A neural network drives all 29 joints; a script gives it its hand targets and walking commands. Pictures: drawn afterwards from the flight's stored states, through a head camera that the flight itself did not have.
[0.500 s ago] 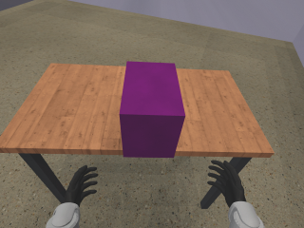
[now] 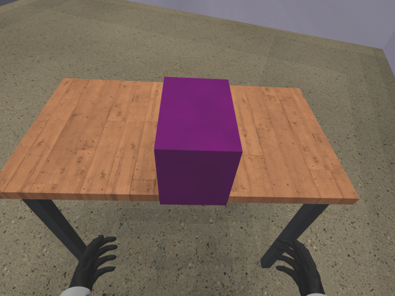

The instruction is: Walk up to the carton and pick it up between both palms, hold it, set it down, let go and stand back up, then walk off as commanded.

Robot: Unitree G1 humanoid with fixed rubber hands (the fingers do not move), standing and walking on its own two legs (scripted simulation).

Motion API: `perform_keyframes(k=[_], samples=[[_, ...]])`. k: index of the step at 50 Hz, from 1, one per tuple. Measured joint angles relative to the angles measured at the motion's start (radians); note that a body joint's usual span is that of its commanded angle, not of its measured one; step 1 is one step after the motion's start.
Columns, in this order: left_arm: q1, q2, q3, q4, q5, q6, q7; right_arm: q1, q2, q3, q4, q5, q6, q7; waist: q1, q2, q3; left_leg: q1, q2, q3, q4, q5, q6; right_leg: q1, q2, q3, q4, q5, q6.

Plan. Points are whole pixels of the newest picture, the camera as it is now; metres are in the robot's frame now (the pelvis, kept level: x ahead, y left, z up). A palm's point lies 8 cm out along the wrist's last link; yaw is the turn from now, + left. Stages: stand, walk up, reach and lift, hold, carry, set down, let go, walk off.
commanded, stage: set down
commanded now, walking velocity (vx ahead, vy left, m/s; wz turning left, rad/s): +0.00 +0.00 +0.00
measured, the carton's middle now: (194, 140) +0.49 +0.01 +0.04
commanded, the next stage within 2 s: let go in 0.60 s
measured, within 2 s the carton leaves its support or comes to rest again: neither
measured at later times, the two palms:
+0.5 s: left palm (86, 281) +0.18 +0.21 -0.06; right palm out of the picture +0.15 -0.22 -0.06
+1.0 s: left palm (83, 284) +0.18 +0.23 -0.08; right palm out of the picture +0.14 -0.22 -0.09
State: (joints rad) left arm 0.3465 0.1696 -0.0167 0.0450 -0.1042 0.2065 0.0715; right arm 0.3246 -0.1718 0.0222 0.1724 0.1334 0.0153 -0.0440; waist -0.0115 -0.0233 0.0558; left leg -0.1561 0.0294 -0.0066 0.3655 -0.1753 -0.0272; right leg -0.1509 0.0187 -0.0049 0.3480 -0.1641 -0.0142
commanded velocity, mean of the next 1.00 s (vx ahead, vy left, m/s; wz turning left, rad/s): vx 0.00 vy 0.00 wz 0.00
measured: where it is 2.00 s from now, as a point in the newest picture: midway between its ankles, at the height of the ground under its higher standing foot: outside the picture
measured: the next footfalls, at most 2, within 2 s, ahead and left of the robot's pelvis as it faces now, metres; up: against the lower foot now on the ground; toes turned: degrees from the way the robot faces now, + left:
none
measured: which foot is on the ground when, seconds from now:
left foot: down 0.00-1.00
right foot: down 0.00-1.00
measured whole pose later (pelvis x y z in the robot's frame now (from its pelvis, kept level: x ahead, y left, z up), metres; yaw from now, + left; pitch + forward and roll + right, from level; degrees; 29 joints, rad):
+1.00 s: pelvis +0.02 +0.00 +0.00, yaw +0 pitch -1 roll +0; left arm 0.20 0.21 0.01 0.45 -0.03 0.16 0.03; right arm 0.28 -0.17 0.02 0.64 0.02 -0.18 0.00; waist -0.01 -0.02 0.06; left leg -0.16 0.03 -0.01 0.37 -0.20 -0.03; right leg -0.15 0.02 0.00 0.35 -0.19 -0.01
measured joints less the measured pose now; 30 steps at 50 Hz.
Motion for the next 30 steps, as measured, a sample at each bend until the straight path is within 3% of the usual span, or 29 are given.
perform_keyframes(k=[14, 30], samples=[[-0.094, 0.003, -0.001, 0.157, 0.020, -0.004, -0.001, -0.001, 0.000, 0.000, 0.144, -0.035, -0.029, 0.026, 0.000, 0.000, 0.000, 0.000, 0.000, 0.000, 0.000, -0.005, 0.002, 0.000, 0.000, 0.000, 0.000, -0.004, 0.000], [-0.114, 0.025, 0.029, 0.306, 0.054, -0.025, -0.039, -0.003, 0.000, 0.000, 0.293, -0.073, -0.119, 0.026, 0.000, 0.000, 0.000, 0.000, 0.000, 0.000, 0.000, -0.015, 0.002, 0.000, 0.000, 0.000, 0.000, -0.014, 0.000]])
